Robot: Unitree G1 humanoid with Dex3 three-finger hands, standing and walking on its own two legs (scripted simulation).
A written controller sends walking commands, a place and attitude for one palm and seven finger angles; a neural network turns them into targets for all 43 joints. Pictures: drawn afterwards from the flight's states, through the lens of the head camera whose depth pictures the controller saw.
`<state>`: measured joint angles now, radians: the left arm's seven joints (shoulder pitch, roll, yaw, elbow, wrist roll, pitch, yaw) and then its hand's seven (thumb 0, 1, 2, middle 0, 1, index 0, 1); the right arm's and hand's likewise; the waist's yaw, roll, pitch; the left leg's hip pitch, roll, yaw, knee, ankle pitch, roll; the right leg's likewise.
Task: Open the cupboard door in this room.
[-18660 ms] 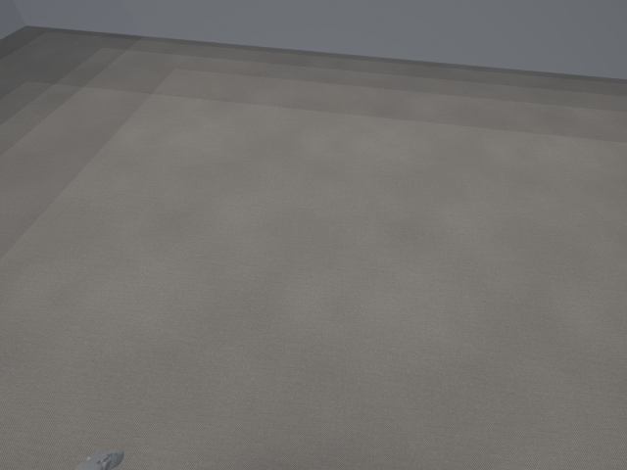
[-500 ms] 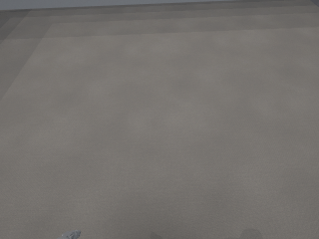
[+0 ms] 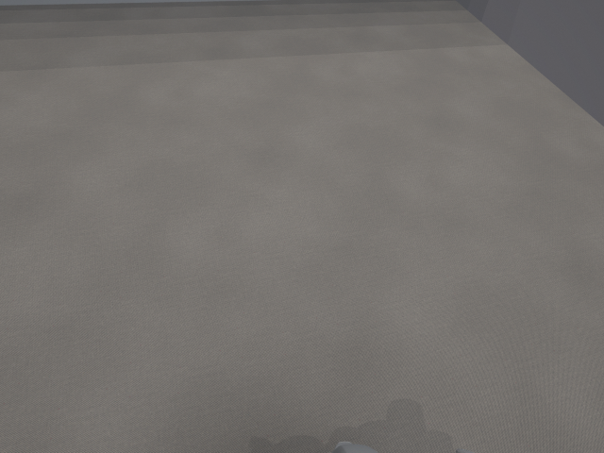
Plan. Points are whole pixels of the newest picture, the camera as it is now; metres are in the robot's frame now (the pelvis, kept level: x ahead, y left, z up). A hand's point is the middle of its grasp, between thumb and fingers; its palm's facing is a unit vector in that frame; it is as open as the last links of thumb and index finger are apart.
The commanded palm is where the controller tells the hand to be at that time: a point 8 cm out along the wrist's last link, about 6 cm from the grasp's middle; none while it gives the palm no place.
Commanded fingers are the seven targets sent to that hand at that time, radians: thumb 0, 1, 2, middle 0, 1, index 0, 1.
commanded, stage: turn or walk to find it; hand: left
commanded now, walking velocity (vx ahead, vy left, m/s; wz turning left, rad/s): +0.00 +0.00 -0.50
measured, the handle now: out of the picture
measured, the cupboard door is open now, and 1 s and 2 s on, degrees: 0 0 0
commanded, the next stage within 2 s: none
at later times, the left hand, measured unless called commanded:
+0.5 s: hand out of the picture +0.14 +0.12 -0.14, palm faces -0.24 -0.93 -0.27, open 7.4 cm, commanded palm none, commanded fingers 0.00 0.90 0.90 -0.20 -0.30 -0.20 -0.30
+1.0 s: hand (191, 449) +0.14 +0.16 -0.16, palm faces -0.42 -0.88 -0.21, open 7.4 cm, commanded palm none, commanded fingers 0.00 0.90 0.90 -0.20 -0.30 -0.20 -0.30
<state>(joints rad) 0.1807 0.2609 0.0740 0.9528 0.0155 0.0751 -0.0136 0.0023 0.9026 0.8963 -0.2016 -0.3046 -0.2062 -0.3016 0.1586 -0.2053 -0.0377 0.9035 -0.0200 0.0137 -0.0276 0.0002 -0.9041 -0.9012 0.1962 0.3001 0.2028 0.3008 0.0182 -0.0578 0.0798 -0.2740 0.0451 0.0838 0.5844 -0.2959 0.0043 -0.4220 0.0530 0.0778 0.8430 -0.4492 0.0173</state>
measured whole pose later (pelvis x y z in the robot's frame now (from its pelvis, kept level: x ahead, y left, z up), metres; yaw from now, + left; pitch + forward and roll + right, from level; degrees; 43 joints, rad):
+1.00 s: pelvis -0.01 +0.00 +0.01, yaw -29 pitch +0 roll -2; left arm 0.20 0.28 0.09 0.95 0.02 0.07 -0.03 0.00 0.91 0.90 -0.20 -0.30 -0.20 -0.30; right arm 0.18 -0.18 -0.03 0.91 -0.03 0.01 -0.03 0.00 -0.90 -0.90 0.20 0.30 0.21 0.30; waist 0.03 -0.04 0.08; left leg -0.22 0.08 0.14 0.50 -0.28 0.02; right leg -0.50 0.00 0.01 1.13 -0.41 0.06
